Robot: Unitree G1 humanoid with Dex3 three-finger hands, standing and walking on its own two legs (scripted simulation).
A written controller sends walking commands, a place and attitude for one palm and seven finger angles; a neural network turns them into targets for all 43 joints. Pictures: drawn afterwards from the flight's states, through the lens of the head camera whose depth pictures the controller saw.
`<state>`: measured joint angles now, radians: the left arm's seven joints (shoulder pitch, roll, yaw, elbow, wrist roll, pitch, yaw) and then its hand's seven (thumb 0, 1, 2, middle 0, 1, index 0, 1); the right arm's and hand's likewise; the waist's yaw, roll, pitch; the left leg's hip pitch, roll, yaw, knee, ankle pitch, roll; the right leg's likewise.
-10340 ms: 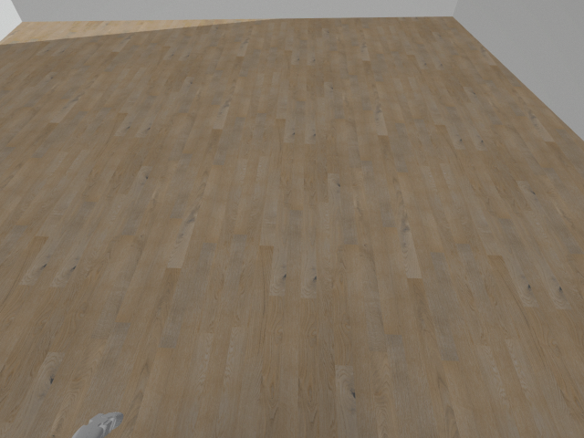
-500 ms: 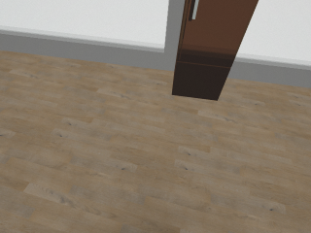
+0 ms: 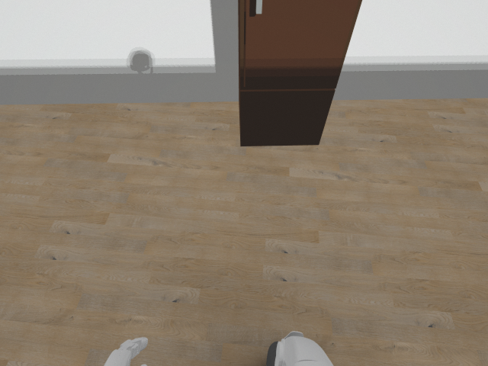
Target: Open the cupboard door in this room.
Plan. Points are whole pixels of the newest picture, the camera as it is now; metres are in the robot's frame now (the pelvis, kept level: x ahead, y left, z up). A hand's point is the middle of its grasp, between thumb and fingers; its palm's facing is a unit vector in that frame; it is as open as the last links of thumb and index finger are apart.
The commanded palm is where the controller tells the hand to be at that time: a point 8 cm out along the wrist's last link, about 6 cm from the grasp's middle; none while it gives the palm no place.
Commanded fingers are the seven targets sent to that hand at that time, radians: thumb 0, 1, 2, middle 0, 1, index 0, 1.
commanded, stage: stand and wait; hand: left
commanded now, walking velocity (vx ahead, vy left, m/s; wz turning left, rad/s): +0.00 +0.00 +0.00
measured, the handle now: out of the picture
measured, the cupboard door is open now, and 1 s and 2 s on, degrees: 0 0 0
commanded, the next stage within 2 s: look at it before walking up in 1.20 s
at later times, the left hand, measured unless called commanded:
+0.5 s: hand (151, 365) +0.15 +0.17 -0.17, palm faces +0.09 -0.98 -0.18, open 7.3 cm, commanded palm none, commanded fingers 0.00 0.90 0.90 -0.20 -0.30 -0.20 -0.30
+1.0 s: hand out of the picture +0.13 +0.19 -0.16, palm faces +0.03 -0.98 -0.18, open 7.4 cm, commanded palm none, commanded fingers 0.00 0.90 0.90 -0.20 -0.30 -0.20 -0.30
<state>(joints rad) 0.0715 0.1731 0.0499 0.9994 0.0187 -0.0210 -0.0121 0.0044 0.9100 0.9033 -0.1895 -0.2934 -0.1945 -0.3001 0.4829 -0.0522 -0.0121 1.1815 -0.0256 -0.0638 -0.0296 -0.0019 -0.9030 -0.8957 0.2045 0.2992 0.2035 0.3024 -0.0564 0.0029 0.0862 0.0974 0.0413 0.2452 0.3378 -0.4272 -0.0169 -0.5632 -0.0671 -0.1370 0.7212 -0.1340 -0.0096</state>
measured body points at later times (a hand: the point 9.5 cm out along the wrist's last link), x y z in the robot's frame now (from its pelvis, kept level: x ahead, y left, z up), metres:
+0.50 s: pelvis +0.11 -0.01 +0.01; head +0.11 +0.00 +0.46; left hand +0.14 +0.23 -0.15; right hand +0.19 -0.24 -0.14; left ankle +0.12 +0.13 -0.73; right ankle +0.14 -0.09 -0.73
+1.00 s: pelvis +0.15 +0.03 +0.02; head +0.16 +0.03 +0.47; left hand +0.13 +0.24 -0.14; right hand +0.13 -0.18 -0.15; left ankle +0.12 +0.13 -0.73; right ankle +0.14 -0.09 -0.73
